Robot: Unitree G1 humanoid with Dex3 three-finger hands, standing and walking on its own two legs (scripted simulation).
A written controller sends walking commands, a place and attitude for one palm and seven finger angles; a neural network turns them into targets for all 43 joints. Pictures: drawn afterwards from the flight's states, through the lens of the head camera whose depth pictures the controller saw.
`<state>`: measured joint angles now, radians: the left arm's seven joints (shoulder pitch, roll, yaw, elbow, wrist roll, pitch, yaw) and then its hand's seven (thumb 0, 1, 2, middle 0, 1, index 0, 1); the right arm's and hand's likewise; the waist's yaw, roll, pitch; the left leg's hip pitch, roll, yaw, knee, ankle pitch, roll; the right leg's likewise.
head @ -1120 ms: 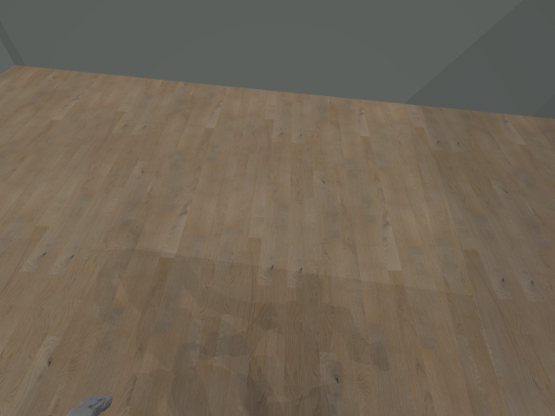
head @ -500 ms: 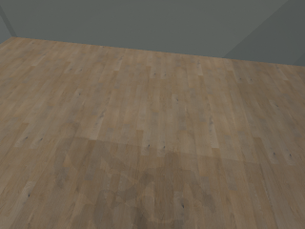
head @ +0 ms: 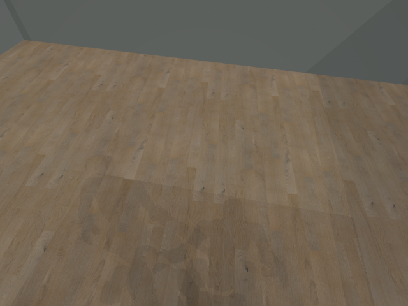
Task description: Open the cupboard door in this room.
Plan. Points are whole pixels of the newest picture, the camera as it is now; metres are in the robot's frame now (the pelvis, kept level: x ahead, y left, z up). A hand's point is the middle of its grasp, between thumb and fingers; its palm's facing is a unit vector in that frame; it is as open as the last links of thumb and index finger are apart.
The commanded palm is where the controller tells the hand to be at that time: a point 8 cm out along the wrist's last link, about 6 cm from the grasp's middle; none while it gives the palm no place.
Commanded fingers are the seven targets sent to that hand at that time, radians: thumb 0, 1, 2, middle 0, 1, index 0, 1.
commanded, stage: turn or walk to find it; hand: left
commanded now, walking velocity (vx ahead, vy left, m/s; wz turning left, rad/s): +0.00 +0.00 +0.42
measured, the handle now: out of the picture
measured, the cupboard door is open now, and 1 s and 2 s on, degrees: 0 0 0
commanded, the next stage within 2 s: none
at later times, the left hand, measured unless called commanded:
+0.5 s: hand out of the picture +0.04 +0.21 -0.16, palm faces +0.18 -0.94 -0.28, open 7.4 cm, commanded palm none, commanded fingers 0.00 0.90 0.90 -0.20 -0.30 -0.20 -0.30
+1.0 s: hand out of the picture -0.14 +0.17 -0.20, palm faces +0.46 -0.86 -0.23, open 7.4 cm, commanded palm none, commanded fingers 0.00 0.90 0.90 -0.20 -0.30 -0.20 -0.30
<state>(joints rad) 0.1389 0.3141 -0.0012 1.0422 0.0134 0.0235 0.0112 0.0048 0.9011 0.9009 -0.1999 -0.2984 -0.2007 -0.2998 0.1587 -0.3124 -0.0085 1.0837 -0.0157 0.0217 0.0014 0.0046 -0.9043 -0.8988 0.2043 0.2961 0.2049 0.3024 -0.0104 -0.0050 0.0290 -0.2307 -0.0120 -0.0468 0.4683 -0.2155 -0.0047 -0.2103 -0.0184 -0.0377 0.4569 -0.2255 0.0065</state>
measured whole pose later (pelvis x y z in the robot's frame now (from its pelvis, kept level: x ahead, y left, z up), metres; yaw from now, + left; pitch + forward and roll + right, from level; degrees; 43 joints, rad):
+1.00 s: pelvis -0.05 -0.01 -0.02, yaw +25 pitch -1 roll +1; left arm 0.31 0.24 0.04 0.97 0.02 0.04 0.02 0.00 0.90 0.90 -0.20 -0.30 -0.20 -0.30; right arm 0.12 -0.21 -0.05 0.95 -0.01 0.03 0.01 0.01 -0.91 -0.90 0.20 0.30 0.20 0.30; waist 0.03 -0.08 0.09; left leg -0.27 -0.01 0.07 0.61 -0.31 0.01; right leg -0.29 -0.13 -0.14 0.81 -0.50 0.04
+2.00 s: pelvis -0.11 -0.05 -0.01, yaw +49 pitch -1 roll +0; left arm 0.28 0.26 0.07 0.99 0.02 0.07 0.02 0.01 0.90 0.90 -0.20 -0.30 -0.20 -0.30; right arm 0.14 -0.19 -0.05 0.96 -0.02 0.03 0.01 0.00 -0.91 -0.90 0.20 0.30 0.20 0.30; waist 0.03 -0.07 0.06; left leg -0.26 0.01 0.08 0.61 -0.33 0.03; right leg -0.39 -0.13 -0.14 0.93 -0.50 0.05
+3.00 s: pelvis -0.14 -0.11 -0.01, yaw +73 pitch -1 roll +0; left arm 0.27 0.26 0.07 0.99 0.02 0.07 0.02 0.01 0.90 0.90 -0.20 -0.30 -0.20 -0.30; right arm 0.13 -0.20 -0.05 0.95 -0.02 0.03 0.01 0.00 -0.91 -0.90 0.20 0.30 0.20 0.30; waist 0.04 -0.07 0.07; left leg -0.26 0.01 0.08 0.60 -0.32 0.03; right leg -0.37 -0.13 -0.15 0.91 -0.51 0.05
